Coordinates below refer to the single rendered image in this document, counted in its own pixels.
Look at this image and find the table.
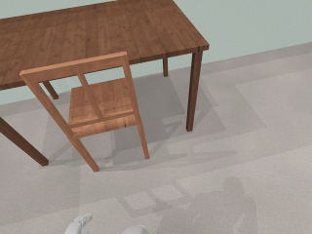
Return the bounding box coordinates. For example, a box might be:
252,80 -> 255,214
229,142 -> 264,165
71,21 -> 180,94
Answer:
0,0 -> 210,167

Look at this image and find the left robot hand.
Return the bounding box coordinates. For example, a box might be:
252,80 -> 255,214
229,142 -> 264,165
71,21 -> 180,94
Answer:
64,214 -> 93,234

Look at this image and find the chair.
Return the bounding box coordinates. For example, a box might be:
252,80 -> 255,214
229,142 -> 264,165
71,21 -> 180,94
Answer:
19,51 -> 150,173

